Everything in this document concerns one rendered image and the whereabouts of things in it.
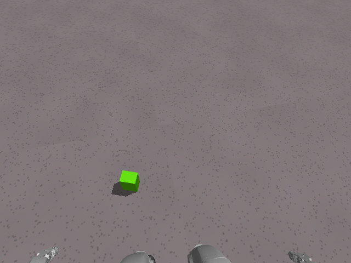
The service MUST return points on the carton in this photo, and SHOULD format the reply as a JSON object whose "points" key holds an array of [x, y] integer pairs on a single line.
{"points": [[129, 181]]}

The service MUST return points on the right robot hand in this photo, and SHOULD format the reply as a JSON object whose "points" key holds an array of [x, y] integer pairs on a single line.
{"points": [[299, 258]]}

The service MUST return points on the left robot hand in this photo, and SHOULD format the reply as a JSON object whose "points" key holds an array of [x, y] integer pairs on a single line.
{"points": [[45, 255]]}

